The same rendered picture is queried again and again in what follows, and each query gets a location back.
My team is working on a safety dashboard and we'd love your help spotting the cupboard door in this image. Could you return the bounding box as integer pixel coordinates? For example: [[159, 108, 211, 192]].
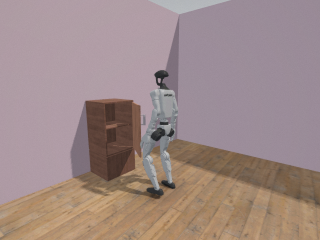
[[132, 102, 142, 158]]

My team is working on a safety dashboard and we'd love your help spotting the left robot hand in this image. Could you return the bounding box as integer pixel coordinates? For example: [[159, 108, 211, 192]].
[[140, 134, 151, 151]]

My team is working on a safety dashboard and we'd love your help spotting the left robot foot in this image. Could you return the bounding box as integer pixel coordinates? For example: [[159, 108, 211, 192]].
[[146, 187, 164, 196]]

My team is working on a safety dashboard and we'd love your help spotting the handle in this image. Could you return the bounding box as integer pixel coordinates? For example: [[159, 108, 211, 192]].
[[140, 114, 146, 126]]

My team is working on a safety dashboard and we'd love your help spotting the robot right upper arm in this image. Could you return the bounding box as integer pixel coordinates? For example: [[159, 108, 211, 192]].
[[171, 90, 178, 114]]

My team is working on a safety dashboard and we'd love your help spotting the left robot shin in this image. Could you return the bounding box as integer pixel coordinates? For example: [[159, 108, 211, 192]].
[[142, 158, 160, 190]]

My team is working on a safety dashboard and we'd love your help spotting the robot left forearm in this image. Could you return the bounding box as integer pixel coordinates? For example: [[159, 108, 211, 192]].
[[146, 109, 158, 136]]

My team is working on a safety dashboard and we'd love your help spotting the robot right forearm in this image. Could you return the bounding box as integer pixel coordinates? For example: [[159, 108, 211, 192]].
[[170, 112, 178, 129]]

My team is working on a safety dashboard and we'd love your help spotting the robot left upper arm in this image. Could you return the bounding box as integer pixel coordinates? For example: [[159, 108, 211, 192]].
[[150, 89, 161, 116]]

